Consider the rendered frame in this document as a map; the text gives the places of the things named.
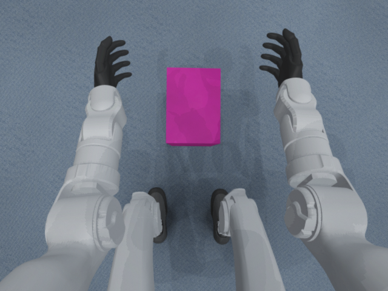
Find right robot forearm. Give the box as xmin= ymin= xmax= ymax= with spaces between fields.
xmin=273 ymin=78 xmax=367 ymax=229

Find right robot thigh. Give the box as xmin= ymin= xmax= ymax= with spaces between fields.
xmin=220 ymin=195 xmax=286 ymax=291

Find robot left upper arm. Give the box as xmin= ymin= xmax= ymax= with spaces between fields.
xmin=0 ymin=194 xmax=125 ymax=291

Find robot right upper arm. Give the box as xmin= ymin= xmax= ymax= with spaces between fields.
xmin=284 ymin=185 xmax=388 ymax=291

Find right robot hand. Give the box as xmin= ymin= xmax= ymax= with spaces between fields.
xmin=259 ymin=28 xmax=303 ymax=88

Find robot left foot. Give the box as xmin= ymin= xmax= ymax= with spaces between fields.
xmin=148 ymin=187 xmax=167 ymax=244

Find left robot hand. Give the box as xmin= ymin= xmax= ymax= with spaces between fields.
xmin=94 ymin=36 xmax=132 ymax=88

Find carton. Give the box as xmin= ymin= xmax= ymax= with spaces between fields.
xmin=166 ymin=67 xmax=221 ymax=146

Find left robot forearm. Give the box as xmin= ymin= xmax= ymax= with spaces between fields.
xmin=45 ymin=85 xmax=127 ymax=245

